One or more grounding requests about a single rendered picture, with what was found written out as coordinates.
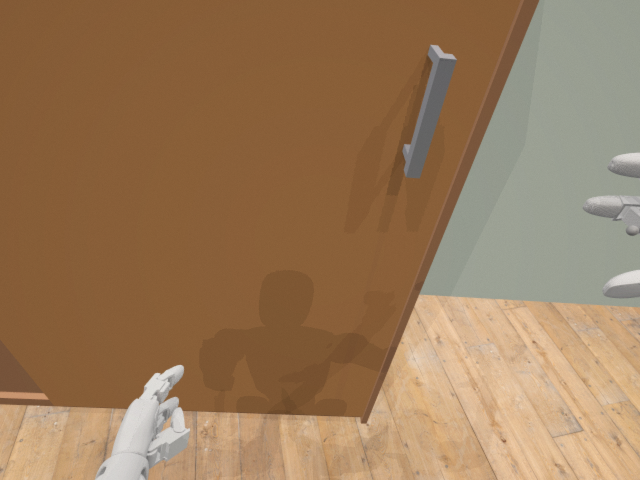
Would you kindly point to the right robot hand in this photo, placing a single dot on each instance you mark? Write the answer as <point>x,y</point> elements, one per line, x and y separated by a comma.
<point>626,285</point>

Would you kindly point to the handle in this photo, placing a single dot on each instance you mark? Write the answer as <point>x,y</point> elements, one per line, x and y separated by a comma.
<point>437,86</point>

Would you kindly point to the robot left forearm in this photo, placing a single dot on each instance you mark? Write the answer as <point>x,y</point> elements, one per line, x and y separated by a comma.
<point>124,466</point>

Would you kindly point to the wardrobe door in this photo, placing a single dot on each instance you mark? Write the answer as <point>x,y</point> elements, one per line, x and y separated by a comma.
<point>219,184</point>
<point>13,377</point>

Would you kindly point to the left robot hand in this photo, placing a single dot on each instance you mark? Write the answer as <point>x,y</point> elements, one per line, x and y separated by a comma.
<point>140,430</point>

